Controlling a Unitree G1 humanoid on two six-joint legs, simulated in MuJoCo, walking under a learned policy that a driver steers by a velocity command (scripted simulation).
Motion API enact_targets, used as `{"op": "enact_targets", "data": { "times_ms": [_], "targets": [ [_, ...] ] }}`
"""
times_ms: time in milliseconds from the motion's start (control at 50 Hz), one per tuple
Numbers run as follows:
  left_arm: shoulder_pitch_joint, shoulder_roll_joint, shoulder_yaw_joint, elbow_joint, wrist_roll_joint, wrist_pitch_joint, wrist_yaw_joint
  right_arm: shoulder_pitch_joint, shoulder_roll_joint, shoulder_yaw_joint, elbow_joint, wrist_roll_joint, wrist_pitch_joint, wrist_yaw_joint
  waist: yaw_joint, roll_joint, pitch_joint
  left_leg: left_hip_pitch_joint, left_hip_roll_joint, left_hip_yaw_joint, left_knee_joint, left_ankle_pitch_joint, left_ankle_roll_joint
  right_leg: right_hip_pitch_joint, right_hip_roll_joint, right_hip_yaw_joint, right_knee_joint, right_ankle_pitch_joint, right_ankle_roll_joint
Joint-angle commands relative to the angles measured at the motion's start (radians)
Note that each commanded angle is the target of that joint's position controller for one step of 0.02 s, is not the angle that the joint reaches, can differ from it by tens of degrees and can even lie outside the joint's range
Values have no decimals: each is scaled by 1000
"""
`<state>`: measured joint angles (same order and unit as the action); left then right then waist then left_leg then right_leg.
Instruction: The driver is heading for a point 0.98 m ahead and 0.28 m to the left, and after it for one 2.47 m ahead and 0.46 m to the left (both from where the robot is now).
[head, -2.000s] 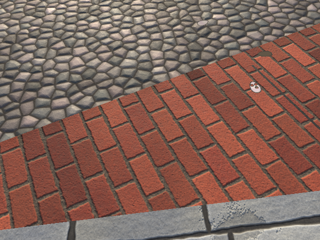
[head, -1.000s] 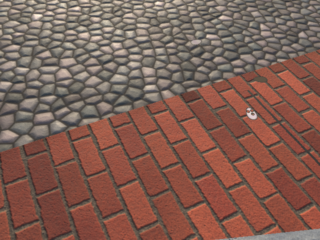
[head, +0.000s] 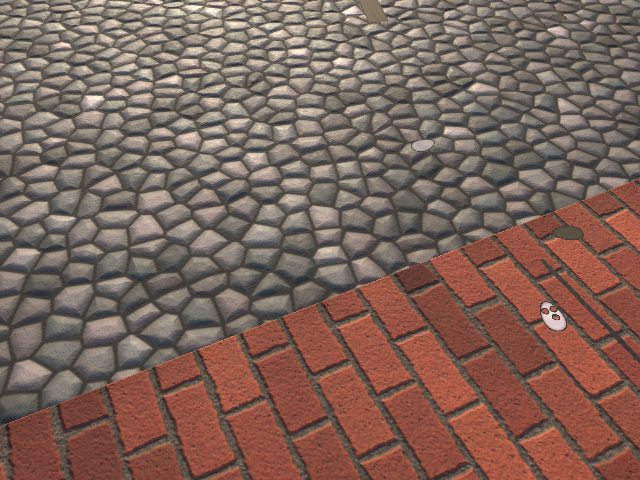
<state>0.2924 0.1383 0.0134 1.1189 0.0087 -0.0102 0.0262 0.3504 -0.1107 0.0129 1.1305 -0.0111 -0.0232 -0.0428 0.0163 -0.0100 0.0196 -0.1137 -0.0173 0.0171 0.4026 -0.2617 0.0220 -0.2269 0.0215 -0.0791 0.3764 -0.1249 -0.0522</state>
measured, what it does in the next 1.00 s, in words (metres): stands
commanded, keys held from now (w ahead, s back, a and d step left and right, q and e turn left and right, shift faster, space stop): no key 0.96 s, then w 0.04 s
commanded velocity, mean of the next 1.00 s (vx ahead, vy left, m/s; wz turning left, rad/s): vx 0.01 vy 0.00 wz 0.00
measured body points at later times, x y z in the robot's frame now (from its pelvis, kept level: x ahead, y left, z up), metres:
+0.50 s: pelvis +0.02 +0.02 +0.00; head +0.03 +0.02 +0.45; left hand +0.00 +0.22 -0.17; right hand -0.01 -0.19 -0.16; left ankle -0.03 +0.11 -0.74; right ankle +0.05 -0.09 -0.74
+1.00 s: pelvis +0.03 +0.03 +0.00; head +0.04 +0.03 +0.45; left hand +0.00 +0.23 -0.17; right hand -0.01 -0.17 -0.16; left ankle -0.03 +0.11 -0.74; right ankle +0.05 -0.09 -0.74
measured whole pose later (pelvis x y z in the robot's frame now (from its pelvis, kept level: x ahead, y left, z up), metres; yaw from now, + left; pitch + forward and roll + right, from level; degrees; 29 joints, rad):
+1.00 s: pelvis +0.03 +0.03 +0.00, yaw +0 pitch -1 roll +0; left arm 0.32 0.11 0.00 1.19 0.01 0.00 0.04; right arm 0.38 -0.10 0.02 1.14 -0.01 -0.03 -0.05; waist 0.01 0.00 0.03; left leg -0.05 -0.05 0.03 0.37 -0.30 0.06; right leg -0.19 -0.01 -0.05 0.40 -0.19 -0.01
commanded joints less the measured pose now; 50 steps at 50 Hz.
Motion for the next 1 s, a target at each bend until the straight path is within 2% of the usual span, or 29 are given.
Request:
{"op": "enact_targets", "data": {
  "times_ms": [20,400,960,980,1000],
  "targets": [
    [62,56,5,1,-1,-5,4,72,-71,-10,-11,0,-7,-2,0,21,68,-140,116,-116,-121,27,37,77,-112,138,-57,-11,0],
    [91,41,-3,46,-2,-2,14,101,-58,-4,1,1,-8,-5,-6,22,70,-82,116,-103,-108,152,42,82,-120,131,-29,71,9],
    [104,31,-10,70,-4,4,18,131,-51,0,9,1,-10,-7,-8,20,81,-61,115,-103,-115,201,44,84,-124,122,-16,77,20],
    [108,26,-12,72,-3,5,17,142,-48,1,12,0,-10,-7,-12,21,64,-54,108,-104,-131,116,48,89,-116,117,-17,23,19],
    [101,30,-10,69,-1,6,16,149,-59,-5,14,-2,-8,-6,-17,30,75,-61,101,-113,-147,-2,59,72,-97,103,1,-52,17]
  ]
}}
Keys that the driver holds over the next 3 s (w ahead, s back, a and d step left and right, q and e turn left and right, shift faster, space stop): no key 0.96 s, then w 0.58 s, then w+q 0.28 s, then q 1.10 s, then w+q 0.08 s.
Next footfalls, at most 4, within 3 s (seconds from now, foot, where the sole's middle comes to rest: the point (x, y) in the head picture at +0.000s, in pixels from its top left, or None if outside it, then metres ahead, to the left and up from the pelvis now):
1.32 right None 0.23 -0.11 -0.78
1.86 left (313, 470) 0.56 0.05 -0.78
2.54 right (373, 403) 0.71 -0.08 -0.78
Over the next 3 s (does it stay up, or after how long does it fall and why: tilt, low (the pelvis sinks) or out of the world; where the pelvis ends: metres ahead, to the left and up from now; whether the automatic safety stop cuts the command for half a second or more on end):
stays up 0.58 -0.04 -0.01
